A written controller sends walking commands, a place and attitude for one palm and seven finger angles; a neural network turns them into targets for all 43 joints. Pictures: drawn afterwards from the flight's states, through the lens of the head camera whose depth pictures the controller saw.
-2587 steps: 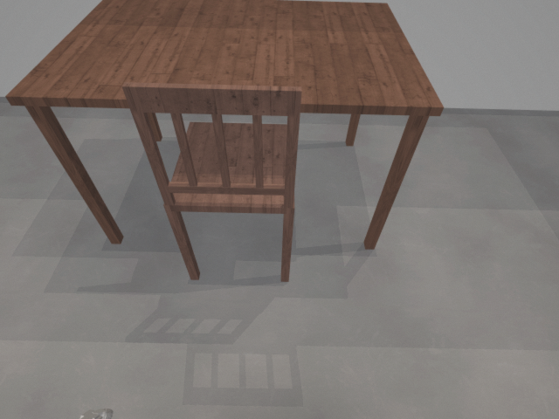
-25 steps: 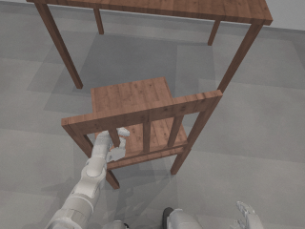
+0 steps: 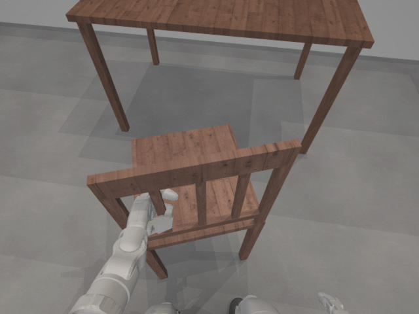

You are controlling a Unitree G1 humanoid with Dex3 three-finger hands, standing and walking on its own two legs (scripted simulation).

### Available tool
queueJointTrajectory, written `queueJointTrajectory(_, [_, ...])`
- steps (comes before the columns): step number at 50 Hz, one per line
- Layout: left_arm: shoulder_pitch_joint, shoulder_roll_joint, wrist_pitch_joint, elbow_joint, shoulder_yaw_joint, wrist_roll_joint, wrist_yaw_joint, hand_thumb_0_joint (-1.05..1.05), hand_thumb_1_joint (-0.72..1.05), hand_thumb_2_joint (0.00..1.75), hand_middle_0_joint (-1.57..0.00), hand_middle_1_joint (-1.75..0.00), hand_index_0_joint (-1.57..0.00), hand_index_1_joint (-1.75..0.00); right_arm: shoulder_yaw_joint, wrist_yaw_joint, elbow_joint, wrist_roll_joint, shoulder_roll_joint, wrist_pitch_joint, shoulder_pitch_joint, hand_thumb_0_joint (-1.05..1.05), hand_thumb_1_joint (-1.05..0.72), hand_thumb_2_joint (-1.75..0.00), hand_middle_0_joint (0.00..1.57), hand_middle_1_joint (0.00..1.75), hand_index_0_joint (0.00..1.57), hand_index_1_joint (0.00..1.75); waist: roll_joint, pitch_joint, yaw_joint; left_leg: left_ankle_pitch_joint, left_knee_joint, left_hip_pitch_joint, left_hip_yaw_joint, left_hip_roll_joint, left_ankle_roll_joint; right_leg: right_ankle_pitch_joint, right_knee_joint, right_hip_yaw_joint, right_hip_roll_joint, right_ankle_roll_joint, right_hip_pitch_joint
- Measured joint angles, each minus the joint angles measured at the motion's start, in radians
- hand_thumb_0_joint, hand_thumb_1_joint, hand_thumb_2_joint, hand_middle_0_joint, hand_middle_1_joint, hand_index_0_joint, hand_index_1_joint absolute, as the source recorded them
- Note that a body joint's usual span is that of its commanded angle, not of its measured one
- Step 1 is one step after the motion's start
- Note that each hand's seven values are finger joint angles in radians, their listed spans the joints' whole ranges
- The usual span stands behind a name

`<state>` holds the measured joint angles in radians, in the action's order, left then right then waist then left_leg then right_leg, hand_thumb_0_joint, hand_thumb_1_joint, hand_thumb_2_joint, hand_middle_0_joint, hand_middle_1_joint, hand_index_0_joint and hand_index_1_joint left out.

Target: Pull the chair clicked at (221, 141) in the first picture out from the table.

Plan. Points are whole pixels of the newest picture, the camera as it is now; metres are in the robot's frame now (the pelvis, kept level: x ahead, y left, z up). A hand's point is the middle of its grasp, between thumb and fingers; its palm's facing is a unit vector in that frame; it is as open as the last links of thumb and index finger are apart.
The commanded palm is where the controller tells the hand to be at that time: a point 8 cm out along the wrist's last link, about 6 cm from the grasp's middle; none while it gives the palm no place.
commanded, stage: stop walking, hand still on the chair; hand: left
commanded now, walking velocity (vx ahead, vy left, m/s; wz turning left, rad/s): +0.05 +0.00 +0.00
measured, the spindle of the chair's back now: (201, 204) +0.36 +0.03 -0.09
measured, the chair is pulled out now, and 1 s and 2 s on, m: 0.58 0.58 0.58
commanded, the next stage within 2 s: open the thumb and straighten the fingers in 0.72 s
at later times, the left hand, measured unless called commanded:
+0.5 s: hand (166, 217) +0.31 +0.11 -0.06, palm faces -0.13 -0.98 -0.12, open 5.4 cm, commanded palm +0.30 +0.16 -0.04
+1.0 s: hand (164, 213) +0.32 +0.11 -0.06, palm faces -0.11 -0.99 -0.08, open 6.3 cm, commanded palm +0.31 +0.17 -0.04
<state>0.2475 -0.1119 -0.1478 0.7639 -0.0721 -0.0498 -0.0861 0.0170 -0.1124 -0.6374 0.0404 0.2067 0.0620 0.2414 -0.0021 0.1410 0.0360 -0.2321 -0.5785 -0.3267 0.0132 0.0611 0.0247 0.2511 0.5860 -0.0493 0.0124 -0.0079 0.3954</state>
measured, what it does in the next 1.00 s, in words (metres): shifts its weight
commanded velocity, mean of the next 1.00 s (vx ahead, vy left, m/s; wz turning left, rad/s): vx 0.00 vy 0.00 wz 0.00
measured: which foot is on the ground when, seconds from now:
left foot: down 0.00-1.00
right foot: down 0.00-1.00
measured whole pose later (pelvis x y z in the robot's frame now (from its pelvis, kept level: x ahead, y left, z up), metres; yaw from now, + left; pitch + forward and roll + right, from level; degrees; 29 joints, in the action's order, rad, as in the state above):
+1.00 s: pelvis +0.07 +0.01 +0.00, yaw +0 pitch +4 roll +0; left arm -0.06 -0.14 -0.06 0.45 -0.11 -0.07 -0.03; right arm 0.02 -0.04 -0.62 0.05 0.23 -0.04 0.24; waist 0.00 0.00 0.07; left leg -0.33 -0.60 -0.34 -0.01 0.02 0.02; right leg 0.26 0.60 -0.04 0.03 0.00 0.42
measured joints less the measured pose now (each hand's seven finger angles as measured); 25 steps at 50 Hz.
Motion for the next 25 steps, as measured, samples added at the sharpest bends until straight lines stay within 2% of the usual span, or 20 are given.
queueJointTrajectory(7, [-0.069, 0.011, 0.001, -0.029, 0.013, 0.005, -0.001, 0.05, 0.72, 0.81, -0.24, -1.15, -0.50, -1.45, 0.016, 0.006, -0.061, -0.015, -0.011, -0.031, 0.002, 0.01, -0.91, -0.90, 0.20, 0.30, 0.20, 0.30, 0.003, -0.013, -0.003, -0.087, -0.004, 0.042, -0.011, -0.018, -0.018, -0.092, -0.052, 0.008, 0.001, 0.024, -0.055])
queueJointTrajectory(13, [-0.125, 0.022, -0.006, -0.038, -0.009, 0.021, 0.006, 0.05, 0.70, 0.82, -0.25, -1.17, -0.50, -1.45, 0.007, 0.006, -0.075, -0.019, 0.005, -0.057, 0.004, 0.01, -0.91, -0.90, 0.20, 0.30, 0.20, 0.30, -0.009, -0.043, -0.006, -0.012, 0.069, 0.096, -0.011, -0.021, 0.003, -0.093, -0.105, 0.017, -0.002, 0.012, -0.101])
queueJointTrajectory(25, [-0.211, 0.022, 0.007, -0.117, -0.067, 0.041, 0.020, 0.05, 0.66, 0.83, -0.28, -1.25, -0.50, -1.45, 0.004, 0.013, -0.042, -0.022, 0.003, -0.070, -0.056, 0.01, -0.91, -0.90, 0.20, 0.30, 0.20, 0.30, -0.006, -0.052, -0.020, -0.032, 0.125, 0.163, 0.007, -0.041, -0.009, -0.065, -0.127, 0.033, 0.017, -0.004, -0.149])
